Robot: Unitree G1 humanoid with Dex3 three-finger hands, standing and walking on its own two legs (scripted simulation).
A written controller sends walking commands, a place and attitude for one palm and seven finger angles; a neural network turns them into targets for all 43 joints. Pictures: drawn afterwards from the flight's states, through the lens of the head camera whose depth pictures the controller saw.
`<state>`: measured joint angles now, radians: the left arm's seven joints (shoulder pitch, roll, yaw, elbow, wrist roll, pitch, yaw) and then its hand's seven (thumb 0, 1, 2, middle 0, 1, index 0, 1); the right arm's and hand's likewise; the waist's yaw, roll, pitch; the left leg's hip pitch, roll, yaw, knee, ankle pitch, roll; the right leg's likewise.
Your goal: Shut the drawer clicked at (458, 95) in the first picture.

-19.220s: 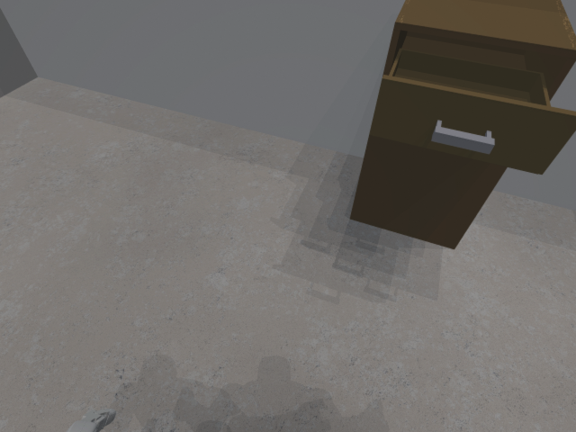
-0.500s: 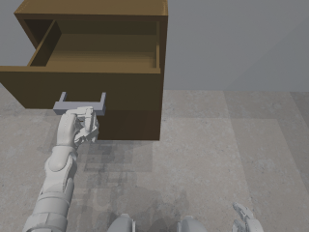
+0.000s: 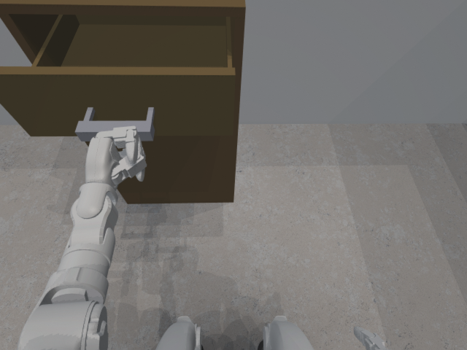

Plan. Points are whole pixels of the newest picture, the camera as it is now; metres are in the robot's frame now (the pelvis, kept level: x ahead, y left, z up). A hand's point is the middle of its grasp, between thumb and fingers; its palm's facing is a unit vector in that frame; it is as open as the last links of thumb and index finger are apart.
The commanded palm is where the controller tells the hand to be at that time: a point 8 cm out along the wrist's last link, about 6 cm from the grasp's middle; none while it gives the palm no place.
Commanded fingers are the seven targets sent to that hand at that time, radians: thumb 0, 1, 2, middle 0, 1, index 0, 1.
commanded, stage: push the drawer shut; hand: left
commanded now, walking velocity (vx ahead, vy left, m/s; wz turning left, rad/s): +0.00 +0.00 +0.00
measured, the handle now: (118, 121) +0.50 +0.21 +0.06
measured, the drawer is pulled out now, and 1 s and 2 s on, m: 0.17 0.05 0.00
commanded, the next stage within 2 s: pull the fist back off the drawer in 1.64 s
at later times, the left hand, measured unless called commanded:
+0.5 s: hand (148, 130) +0.49 +0.16 +0.05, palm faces +0.01 -1.00 -0.03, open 3.1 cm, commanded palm +0.47 +0.21 +0.06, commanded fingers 0.00 0.90 0.90 -1.40 -1.60 -1.40 -1.60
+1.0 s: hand (150, 107) +0.54 +0.16 +0.06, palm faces +0.01 -1.00 -0.03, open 3.1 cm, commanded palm +0.53 +0.20 +0.06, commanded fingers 0.00 0.90 0.90 -1.40 -1.60 -1.40 -1.60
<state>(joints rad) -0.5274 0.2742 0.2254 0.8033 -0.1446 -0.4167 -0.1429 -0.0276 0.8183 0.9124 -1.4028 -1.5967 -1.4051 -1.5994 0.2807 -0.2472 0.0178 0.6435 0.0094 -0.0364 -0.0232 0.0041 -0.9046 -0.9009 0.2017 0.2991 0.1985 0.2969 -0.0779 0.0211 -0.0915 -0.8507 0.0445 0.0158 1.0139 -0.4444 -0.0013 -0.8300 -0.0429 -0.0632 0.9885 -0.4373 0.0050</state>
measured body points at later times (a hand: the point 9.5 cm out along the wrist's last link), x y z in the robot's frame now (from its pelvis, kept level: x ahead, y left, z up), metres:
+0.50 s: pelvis +0.00 +0.00 -0.01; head +0.12 +0.00 +0.43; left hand +0.48 +0.21 +0.06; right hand +0.03 -0.26 -0.13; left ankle +0.02 +0.12 -0.67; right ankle +0.02 -0.13 -0.67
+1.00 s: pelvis +0.00 +0.01 -0.02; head +0.15 +0.02 +0.41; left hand +0.54 +0.21 +0.06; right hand -0.01 -0.26 -0.13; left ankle +0.02 +0.12 -0.67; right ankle +0.02 -0.13 -0.67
